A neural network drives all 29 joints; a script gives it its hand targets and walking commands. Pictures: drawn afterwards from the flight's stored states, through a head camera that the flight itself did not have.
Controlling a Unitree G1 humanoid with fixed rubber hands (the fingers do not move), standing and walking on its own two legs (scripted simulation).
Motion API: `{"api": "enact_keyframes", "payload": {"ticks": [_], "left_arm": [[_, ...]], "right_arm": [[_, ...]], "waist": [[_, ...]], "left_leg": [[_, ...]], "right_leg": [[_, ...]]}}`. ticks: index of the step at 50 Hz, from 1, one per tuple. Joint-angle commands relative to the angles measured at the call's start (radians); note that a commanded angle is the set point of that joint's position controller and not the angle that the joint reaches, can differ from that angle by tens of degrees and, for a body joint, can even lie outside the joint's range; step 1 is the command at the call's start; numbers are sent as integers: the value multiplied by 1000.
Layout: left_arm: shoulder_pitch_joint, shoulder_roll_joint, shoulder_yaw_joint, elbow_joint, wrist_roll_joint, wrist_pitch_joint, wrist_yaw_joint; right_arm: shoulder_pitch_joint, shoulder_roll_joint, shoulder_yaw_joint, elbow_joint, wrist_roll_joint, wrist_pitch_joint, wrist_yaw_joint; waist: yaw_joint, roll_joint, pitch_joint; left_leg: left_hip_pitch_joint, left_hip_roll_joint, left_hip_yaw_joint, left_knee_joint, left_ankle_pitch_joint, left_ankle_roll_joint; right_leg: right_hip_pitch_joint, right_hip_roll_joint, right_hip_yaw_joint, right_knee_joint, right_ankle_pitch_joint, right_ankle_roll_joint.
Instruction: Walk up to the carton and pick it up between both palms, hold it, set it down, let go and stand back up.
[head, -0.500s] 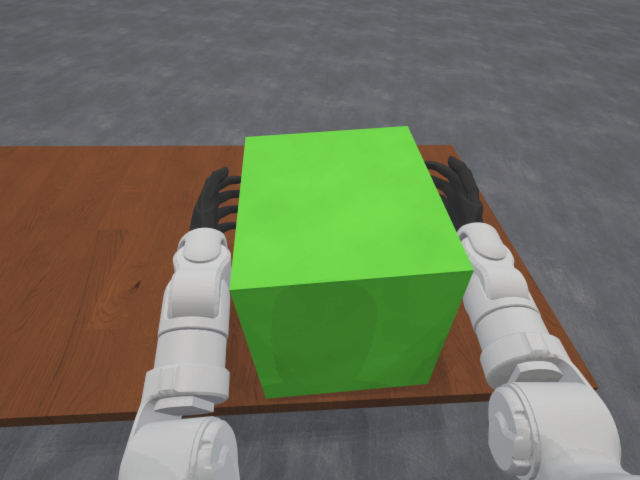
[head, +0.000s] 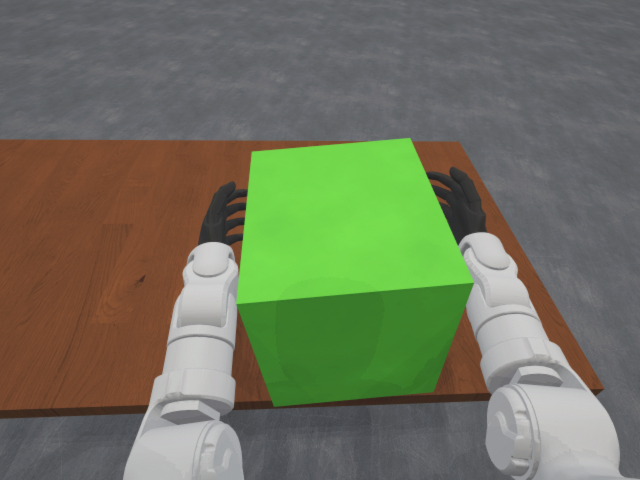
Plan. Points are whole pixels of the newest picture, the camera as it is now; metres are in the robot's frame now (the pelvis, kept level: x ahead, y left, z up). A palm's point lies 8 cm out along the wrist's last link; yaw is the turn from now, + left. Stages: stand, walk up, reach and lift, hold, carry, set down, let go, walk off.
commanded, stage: set down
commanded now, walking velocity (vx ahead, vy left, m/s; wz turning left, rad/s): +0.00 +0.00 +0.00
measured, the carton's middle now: (342, 271) +0.39 +0.00 +0.06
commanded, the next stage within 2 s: none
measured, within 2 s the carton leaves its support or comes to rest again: rests again in 0.98 s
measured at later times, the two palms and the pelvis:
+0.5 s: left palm (219, 252) +0.38 +0.16 +0.11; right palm (465, 237) +0.40 -0.16 +0.13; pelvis +0.00 +0.00 +0.00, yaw +0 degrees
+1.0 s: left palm (222, 252) +0.38 +0.16 +0.11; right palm (468, 240) +0.40 -0.16 +0.13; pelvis +0.00 +0.00 +0.00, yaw +0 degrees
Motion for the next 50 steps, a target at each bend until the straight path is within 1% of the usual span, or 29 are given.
{"api": "enact_keyframes", "payload": {"ticks": [1,2,3,5,6,8,9,10,11,15,16,17,18,19,21,23,25,27,29,30,31,32,36,39,43,44,45,47,50], "left_arm": [[-508,-421,-209,-90,-8,-84,-75],[-536,-441,-226,-98,-12,-99,-71],[-507,-416,-198,-79,-3,-101,-70],[-484,-414,-187,-46,1,-97,-72],[-462,-405,-171,-34,19,-94,-74],[-488,-408,-163,-31,16,-99,-75],[-471,-416,-169,-27,-1,-104,-79],[-498,-414,-165,-42,9,-115,-79],[-527,-424,-183,-62,8,-124,-73],[-485,-430,-171,-36,15,-138,-68],[-503,-426,-166,-24,20,-140,-71],[-490,-420,-172,-27,13,-146,-68],[-468,-412,-154,1,18,-144,-71],[-497,-418,-157,-19,26,-151,-70],[-479,-417,-153,-15,25,-155,-66],[-441,-418,-131,4,36,-153,-70],[-445,-425,-149,1,32,-154,-74],[-450,-414,-122,-1,40,-163,-74],[-427,-431,-126,9,49,-165,-77],[-429,-424,-126,9,46,-169,-79],[-440,-426,-125,19,47,-166,-83],[-439,-420,-118,16,57,-168,-82],[-413,-428,-110,25,57,-166,-83],[-402,-419,-84,45,67,-169,-92],[-416,-419,-79,55,72,-170,-98],[-410,-422,-83,48,70,-171,-98],[-396,-426,-79,55,69,-171,-97],[-388,-425,-66,64,72,-174,-95],[-395,-420,-62,57,69,-195,-98]], "right_arm": [[-516,439,196,-64,-124,-64,142],[-515,449,189,-57,-138,-68,143],[-517,446,193,-61,-135,-71,144],[-509,438,178,-53,-146,-71,143],[-491,447,182,-37,-137,-64,142],[-472,442,159,-5,-149,-55,145],[-476,444,168,-21,-151,-64,145],[-479,453,164,-18,-158,-66,145],[-482,449,150,-7,-163,-67,147],[-460,462,144,-8,-173,-82,148],[-469,453,131,-5,-180,-83,150],[-474,462,144,-22,-186,-86,151],[-460,453,134,-8,-186,-81,154],[-464,474,133,-21,-191,-89,150],[-465,470,144,-21,-190,-89,154],[-433,473,143,0,-193,-81,154],[-439,471,133,-9,-196,-85,153],[-429,472,134,1,-194,-85,159],[-432,474,116,-20,-212,-94,159],[-421,487,129,-15,-213,-92,155],[-426,489,124,-5,-209,-90,155],[-416,486,117,-5,-214,-87,157],[-405,475,106,-12,-217,-85,166],[-400,488,112,-13,-228,-82,168],[-397,481,78,-4,-236,-77,174],[-389,492,95,-25,-239,-77,177],[-380,478,92,-10,-245,-75,177],[-389,481,89,-22,-250,-78,179],[-381,506,104,-38,-250,-89,169]], "waist": [[133,38,-348],[112,32,-371],[141,25,-350],[130,34,-320],[141,26,-284],[120,16,-271],[120,1,-299],[121,4,-294],[110,34,-310],[115,28,-309],[112,30,-312],[131,21,-322],[127,21,-300],[123,17,-300],[137,23,-312],[130,10,-283],[121,35,-294],[142,10,-276],[125,7,-295],[132,-3,-292],[122,18,-292],[135,11,-277],[128,9,-261],[139,-11,-241],[123,7,-226],[140,-6,-236],[133,1,-233],[143,-8,-260],[143,-20,-268]], "left_leg": [[134,-36,113,4,404,-16],[151,-34,104,8,410,-18],[132,-33,112,2,398,-12],[113,-34,112,-3,391,-14],[105,-39,117,-9,375,-8],[103,-38,116,-21,332,-4],[115,-36,117,-19,351,-4],[97,-36,119,-21,326,-4],[118,-35,108,-15,345,-12],[120,-31,115,-6,378,-12],[116,-33,116,-12,359,-13],[116,-27,112,-12,362,-9],[107,-34,118,-15,343,-6],[97,-32,121,-15,353,-10],[96,-31,123,-9,361,-8],[102,-33,124,-18,361,-5],[104,-34,119,-14,378,-9],[101,-33,125,-17,367,-6],[106,-32,127,-16,372,-7],[96,-36,130,-16,357,0],[91,-34,129,-16,357,0],[86,-33,126,-25,327,2],[91,-35,125,-24,329,2],[74,-38,130,-41,280,13],[74,-39,126,-40,280,14],[69,-36,133,-40,280,17],[70,-37,127,-42,292,15],[69,-39,130,-35,308,17],[36,-47,137,-26,316,22]], "right_leg": [[-21,42,-171,2,301,-5],[-41,43,-179,1,283,-8],[-34,44,-175,-2,281,-5],[-27,42,-172,2,285,-6],[-19,43,-166,-9,260,-7],[-22,38,-172,-13,229,-6],[-28,43,-175,-13,235,-6],[-15,34,-170,-10,242,-5],[-36,39,-176,-6,229,-8],[-38,43,-176,-9,246,-14],[-50,39,-179,-16,208,-14],[-45,43,-174,-10,228,-13],[-47,36,-168,-15,220,-10],[-27,40,-174,-10,227,-11],[-27,39,-171,1,249,-10],[-18,41,-174,-7,253,-7],[-27,39,-170,-4,265,-6],[-23,41,-168,-7,247,-9],[-30,42,-175,-7,254,-8],[-14,36,-165,-5,264,1],[-21,31,-161,-1,271,0],[-20,35,-167,-4,224,-2],[-34,41,-170,-11,215,-5],[-32,36,-163,-16,186,-1],[-59,31,-162,-20,165,0],[-55,32,-160,-17,170,3],[-47,35,-164,-14,177,-1],[-47,31,-159,-10,210,2],[-3,26,-151,16,274,18]]}}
